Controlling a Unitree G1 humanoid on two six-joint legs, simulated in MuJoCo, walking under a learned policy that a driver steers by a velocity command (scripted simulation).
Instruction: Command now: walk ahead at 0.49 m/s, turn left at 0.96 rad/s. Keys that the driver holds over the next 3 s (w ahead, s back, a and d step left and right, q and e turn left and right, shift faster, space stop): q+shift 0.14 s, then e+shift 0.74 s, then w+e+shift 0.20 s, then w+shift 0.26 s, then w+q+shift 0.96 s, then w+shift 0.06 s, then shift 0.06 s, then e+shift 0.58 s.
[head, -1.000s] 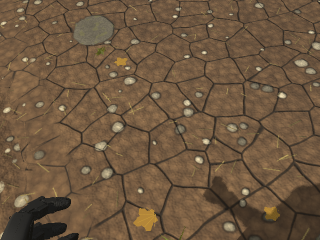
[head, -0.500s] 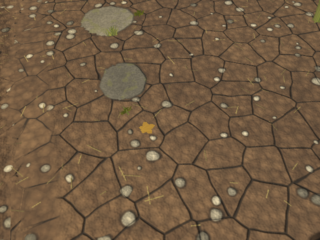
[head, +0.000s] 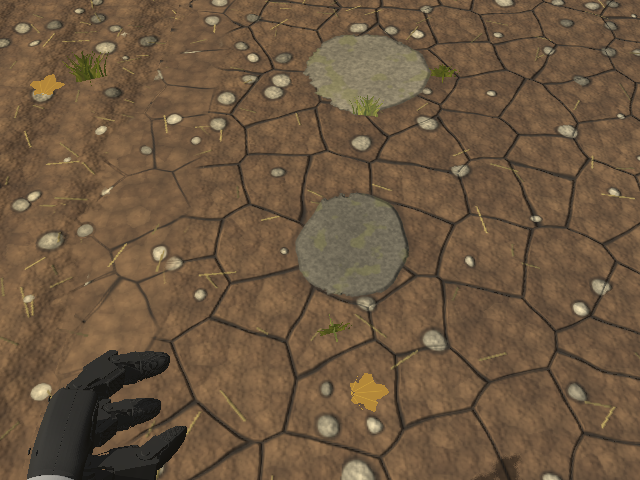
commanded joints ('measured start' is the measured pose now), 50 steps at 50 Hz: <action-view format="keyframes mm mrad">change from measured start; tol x32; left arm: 1 259 100 52 -24 13 47 17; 50 279 239 105 35 -44 138 48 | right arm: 1 10 -140 -15 -132 12 9 1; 50 -397 -68 -44 -85 -12 -60 26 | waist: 1 173 -203 -368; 19 66 198 -393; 34 176 74 -183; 37 168 -396 -83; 50 145 -214 -122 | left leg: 1 -580 143 137 395 104 -89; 15 -3 143 256 -607 597 1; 18 405 499 -4 -607 1383 173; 23 74 471 112 -791 737 230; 32 28 509 324 -768 670 174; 37 -514 126 329 16 -78 -110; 50 -401 93 161 -413 334 -89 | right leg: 1 843 -427 442 -117 195 -260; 12 316 -290 -56 -262 486 -254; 17 217 -155 -50 -68 164 -108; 19 16 -68 -49 345 -665 13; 24 -20 -111 -68 637 -425 76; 34 272 -98 -171 74 -166 -55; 37 379 -399 505 -246 333 -383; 50 385 -199 455 -331 -520 -262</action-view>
